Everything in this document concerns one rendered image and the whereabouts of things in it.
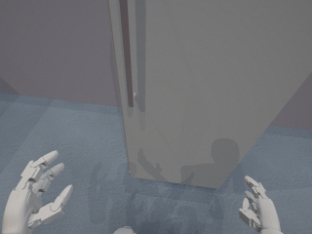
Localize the fridge door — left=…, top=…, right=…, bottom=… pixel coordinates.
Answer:
left=108, top=0, right=312, bottom=189

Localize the robot right hand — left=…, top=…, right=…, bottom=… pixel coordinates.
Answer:
left=239, top=175, right=281, bottom=233

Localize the robot left hand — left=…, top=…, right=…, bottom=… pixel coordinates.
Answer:
left=1, top=150, right=73, bottom=234

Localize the handle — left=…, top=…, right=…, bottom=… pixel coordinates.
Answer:
left=119, top=0, right=136, bottom=107

